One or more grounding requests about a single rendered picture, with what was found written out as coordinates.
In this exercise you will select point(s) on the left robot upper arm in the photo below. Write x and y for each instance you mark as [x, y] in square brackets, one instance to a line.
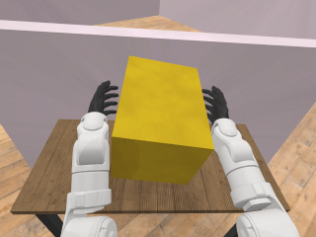
[91, 226]

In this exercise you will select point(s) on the right robot upper arm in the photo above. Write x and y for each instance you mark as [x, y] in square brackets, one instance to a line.
[271, 222]

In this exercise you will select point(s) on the right robot forearm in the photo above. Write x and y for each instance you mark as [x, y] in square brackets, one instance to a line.
[249, 190]

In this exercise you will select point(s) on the table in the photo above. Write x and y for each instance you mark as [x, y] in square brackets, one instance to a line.
[44, 192]

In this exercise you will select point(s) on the right robot hand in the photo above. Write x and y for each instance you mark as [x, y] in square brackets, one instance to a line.
[219, 108]

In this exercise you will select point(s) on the carton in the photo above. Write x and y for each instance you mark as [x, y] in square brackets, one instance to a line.
[161, 132]

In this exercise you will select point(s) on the left robot forearm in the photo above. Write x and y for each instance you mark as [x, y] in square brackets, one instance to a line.
[90, 168]

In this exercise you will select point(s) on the left robot hand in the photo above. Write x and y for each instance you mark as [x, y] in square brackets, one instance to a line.
[98, 103]

